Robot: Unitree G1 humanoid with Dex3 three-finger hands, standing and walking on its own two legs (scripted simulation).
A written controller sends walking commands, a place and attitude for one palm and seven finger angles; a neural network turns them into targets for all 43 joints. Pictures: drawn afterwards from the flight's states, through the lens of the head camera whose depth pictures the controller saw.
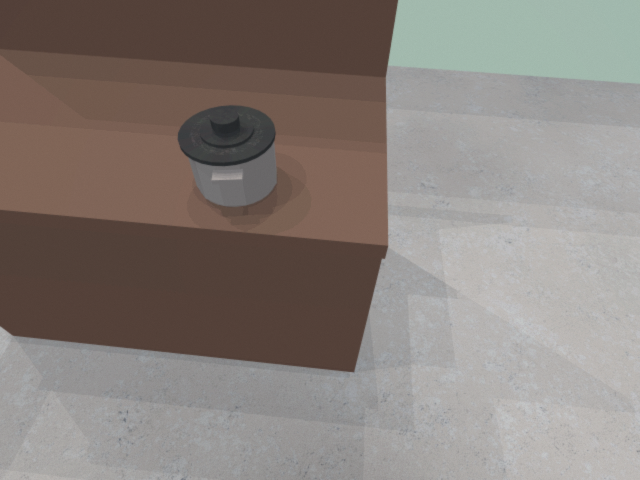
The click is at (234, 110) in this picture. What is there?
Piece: lid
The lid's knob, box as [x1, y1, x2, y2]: [210, 108, 239, 133]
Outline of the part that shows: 210,114 211,126 217,132 231,132 239,126 237,112 233,109 221,108 213,111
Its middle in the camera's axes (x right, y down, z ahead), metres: -0.17 -0.21 +0.69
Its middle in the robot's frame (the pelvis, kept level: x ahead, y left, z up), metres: +0.67 +0.21 +0.07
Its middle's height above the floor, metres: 0.84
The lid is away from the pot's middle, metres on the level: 0.00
